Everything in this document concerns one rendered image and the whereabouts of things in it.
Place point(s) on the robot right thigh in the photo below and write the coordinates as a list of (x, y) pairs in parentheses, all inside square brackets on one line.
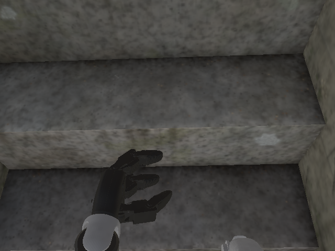
[(241, 244)]

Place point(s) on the robot right shin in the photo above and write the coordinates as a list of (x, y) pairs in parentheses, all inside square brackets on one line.
[(239, 236)]

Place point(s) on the robot left hand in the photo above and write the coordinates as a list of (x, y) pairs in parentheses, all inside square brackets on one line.
[(118, 183)]

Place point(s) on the left robot forearm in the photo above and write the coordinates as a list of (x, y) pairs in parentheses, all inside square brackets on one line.
[(100, 232)]

